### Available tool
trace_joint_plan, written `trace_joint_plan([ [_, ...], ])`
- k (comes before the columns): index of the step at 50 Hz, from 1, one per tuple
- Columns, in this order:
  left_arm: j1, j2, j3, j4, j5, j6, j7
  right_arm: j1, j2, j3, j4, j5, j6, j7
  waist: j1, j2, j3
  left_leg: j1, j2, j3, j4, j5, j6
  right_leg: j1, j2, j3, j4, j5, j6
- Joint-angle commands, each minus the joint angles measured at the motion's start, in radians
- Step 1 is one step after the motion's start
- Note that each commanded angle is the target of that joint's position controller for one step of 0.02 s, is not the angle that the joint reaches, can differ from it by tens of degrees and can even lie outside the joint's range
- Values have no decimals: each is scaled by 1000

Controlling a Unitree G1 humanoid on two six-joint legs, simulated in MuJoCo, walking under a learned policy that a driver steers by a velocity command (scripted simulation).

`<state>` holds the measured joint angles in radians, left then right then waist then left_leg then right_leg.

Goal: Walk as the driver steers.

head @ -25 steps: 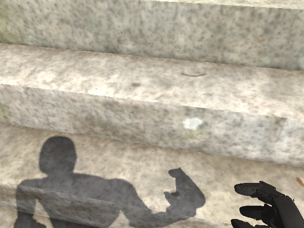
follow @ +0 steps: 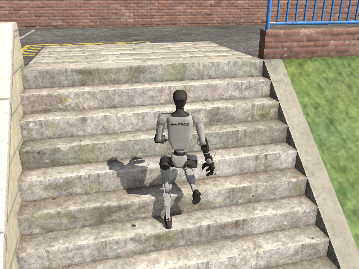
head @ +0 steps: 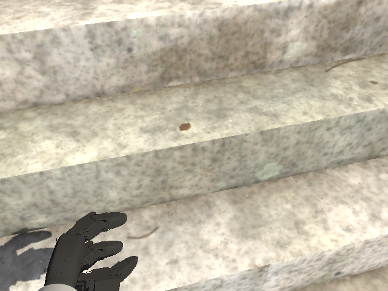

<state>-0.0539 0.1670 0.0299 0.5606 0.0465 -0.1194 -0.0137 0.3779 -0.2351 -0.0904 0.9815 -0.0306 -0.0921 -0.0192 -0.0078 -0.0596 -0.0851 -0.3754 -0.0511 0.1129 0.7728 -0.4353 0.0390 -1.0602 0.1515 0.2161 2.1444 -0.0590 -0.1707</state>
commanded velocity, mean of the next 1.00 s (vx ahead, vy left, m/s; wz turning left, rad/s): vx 1.00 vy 0.00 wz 0.38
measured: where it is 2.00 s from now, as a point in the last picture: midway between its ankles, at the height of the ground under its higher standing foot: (49, 0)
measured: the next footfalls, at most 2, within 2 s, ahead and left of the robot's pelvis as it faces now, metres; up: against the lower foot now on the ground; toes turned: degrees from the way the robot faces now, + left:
right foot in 0.24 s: +0.32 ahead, -0.12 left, +0.20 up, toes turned -8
left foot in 0.66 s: +0.49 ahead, +0.02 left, +0.41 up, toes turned +8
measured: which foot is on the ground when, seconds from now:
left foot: down 0.00-0.26, up 0.28-0.64, down 0.66-1.00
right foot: up 0.00-0.22, down 0.24-0.64, up 0.66-0.96, down 0.98-1.00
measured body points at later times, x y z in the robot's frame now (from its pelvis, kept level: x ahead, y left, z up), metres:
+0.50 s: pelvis +0.31 -0.05 +0.23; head +0.29 -0.03 +0.68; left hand +0.27 +0.21 +0.07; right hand +0.58 -0.23 +0.22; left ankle +0.34 +0.08 -0.10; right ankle +0.28 -0.11 -0.50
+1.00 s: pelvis +0.61 +0.00 +0.48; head +0.66 +0.00 +0.93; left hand +0.89 +0.20 +0.53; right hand +0.66 -0.25 +0.33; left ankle +0.47 +0.02 -0.26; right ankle +0.77 -0.07 -0.07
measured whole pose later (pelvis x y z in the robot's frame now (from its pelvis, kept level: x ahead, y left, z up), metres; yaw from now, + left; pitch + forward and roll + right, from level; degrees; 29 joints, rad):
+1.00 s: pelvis +0.61 +0.00 +0.48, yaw +21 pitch +7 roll -3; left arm -0.22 -0.02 -0.13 0.36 0.03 -0.10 0.05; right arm 0.44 -0.24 -0.08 0.96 0.05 -0.11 -0.02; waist -0.04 0.11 -0.03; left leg -0.15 -0.12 -0.21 0.42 -0.06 0.20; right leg -1.14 0.01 -0.04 1.52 -0.55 -0.11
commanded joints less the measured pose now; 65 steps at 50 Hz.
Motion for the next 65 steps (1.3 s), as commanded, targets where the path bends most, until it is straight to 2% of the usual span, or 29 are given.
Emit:
trace_joint_plan([
  [1,-71,-67,-51,-80,-20,41,20,-85,55,48,-47,-10,-75,20,44,27,224,-129,263,-291,-555,193,161,-205,-26,-70,99,-140,27],
  [8,-380,-112,-117,-266,-27,69,-7,215,-12,38,32,58,-66,-18,-73,47,99,181,229,-77,-947,591,167,61,-225,-443,-667,-426,-22],
  [9,-288,-85,-99,-176,-41,77,-18,150,7,52,-7,78,-66,-12,-57,11,-50,63,199,-31,-804,1260,176,492,-106,-552,-768,-378,8],
  [11,149,-7,-42,-99,-50,104,9,140,-248,-15,-46,51,-110,2,123,295,-340,333,345,-75,-342,2227,201,726,-41,-447,-835,-542,12],
  [13,365,213,53,-13,-1,105,46,1,-200,-33,-144,95,-140,65,210,135,-442,30,213,-166,215,1874,150,996,-192,103,-1250,-766,-75],
  [14,390,297,95,18,-3,116,56,-155,-121,-41,-218,77,-141,84,246,-149,-416,-276,-75,-183,785,731,106,1030,-392,669,-1693,-939,-128],
  [15,307,248,102,34,-19,111,40,-233,-1,-23,-308,2,-139,75,207,-5,-402,-466,-98,-387,1324,532,84,993,-426,778,-1801,-942,-79],
  [19,318,-18,21,341,-15,21,18,-212,278,119,-437,-33,-72,32,-46,140,47,-867,-10,-325,1661,380,140,740,-377,167,-1739,-287,-24],
  [23,381,-51,-16,487,10,-48,-13,-406,269,142,-488,48,18,-26,-76,47,206,-1035,-34,-243,1870,100,147,573,-407,-117,-1948,-94,8],
  [26,414,-4,-31,517,-51,-54,-9,-592,230,162,-543,60,46,-35,-83,169,225,-832,-26,-107,1323,201,155,454,-299,-380,-2130,29,117],
  [29,412,123,-25,435,-132,-49,64,-343,69,131,-392,55,62,16,-155,85,-86,-122,-100,153,879,232,148,554,-276,-542,-2087,1276,52],
  [30,411,285,9,398,-143,-75,85,-243,79,134,-382,54,71,4,-190,-21,-189,-89,-86,184,809,110,124,742,-357,-514,-1966,1748,10],
  [32,343,410,70,325,-158,-67,48,-55,-26,101,-339,54,81,4,-250,-94,-357,-27,-120,148,536,-103,124,1026,-453,-433,-1532,2151,-47],
  [33,327,350,61,266,-136,-56,17,-27,-69,86,-324,44,67,14,-225,-66,-357,80,-162,39,228,-174,126,1008,-442,-400,-1254,1874,-77],
  [35,220,113,26,67,30,-48,-45,-265,-156,14,-332,19,86,-1,-77,278,-128,203,36,-769,-188,-147,391,210,-75,-249,-337,77,81],
  [36,125,23,-4,-24,80,-54,-42,-311,-133,10,-361,25,74,-16,-78,73,-56,166,90,-910,-325,-83,409,-8,-55,-86,72,7,83],
  [39,88,-140,-90,-150,59,-55,4,-72,-44,28,-163,-21,21,-1,23,-20,189,85,112,-795,-410,20,284,-325,-120,-106,309,-107,71],
  [44,-167,-100,-105,-283,35,14,59,-31,-58,30,-106,1,-39,4,8,75,255,-119,85,-569,-559,346,238,-322,-176,-205,201,-481,95],
  [47,-156,-67,-136,-316,-11,17,62,-46,-81,6,-112,88,-16,-26,65,12,53,-437,30,-371,-757,911,264,633,-157,-319,-768,-552,54],
  [48,4,8,-83,-213,-60,21,72,41,-125,1,-136,138,-41,-26,103,-63,-196,-413,50,-417,-550,1599,264,1062,-59,-393,-772,-449,72],
  [49,269,85,-26,-170,-58,37,85,-110,-286,-55,-193,93,-72,-3,267,62,-376,-238,144,-488,-268,2123,242,1128,-95,-280,-830,-483,57],
  [50,415,160,14,-108,-32,23,80,-164,-292,-74,-223,83,-104,26,318,-41,-548,-221,92,-506,93,2120,182,1279,-194,-84,-1052,-637,7],
  [51,401,254,52,-44,-32,5,72,-147,-191,-51,-258,82,-119,51,255,-364,-725,-389,-122,-429,683,1170,76,1449,-450,383,-1332,-757,-144],
  [52,365,193,53,11,-61,28,66,-234,-83,-5,-286,-28,-138,59,197,-394,-721,-367,-87,-337,1008,576,41,1322,-466,393,-1354,-512,-84],
  [53,327,137,45,51,-48,57,77,-296,-11,1,-324,-58,-110,62,145,-180,-532,-540,-76,-302,1172,613,81,1129,-453,386,-1439,-829,-34],
  [55,212,18,17,161,-13,45,83,-376,95,39,-413,-60,-51,57,39,35,-83,-771,-17,-257,1373,532,128,786,-479,262,-1532,-714,-7],
  [57,196,-44,6,260,3,10,56,-292,126,67,-432,-27,21,51,-77,113,86,-816,16,-271,1424,360,127,625,-457,62,-1652,-558,57],
  [61,139,41,28,320,-2,-53,26,-341,56,59,-476,24,71,43,-155,85,206,-745,73,-271,1169,347,99,480,-472,-276,-1904,-365,84],
  [65,382,176,65,389,13,-84,25,-534,80,46,-542,9,102,1,-24,7,208,-1177,60,-258,1534,49,142,991,-571,-285,-2064,-287,28],
])
Over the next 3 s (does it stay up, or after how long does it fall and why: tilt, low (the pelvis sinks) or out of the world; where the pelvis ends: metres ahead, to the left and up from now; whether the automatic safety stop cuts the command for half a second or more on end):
stays up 1.31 0.40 1.10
